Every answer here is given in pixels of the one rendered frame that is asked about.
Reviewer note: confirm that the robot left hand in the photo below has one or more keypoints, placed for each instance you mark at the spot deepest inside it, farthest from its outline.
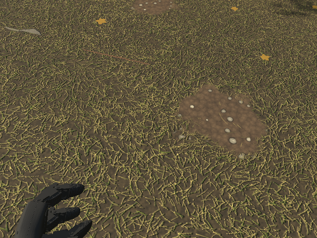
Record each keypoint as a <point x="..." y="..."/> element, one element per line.
<point x="40" y="216"/>

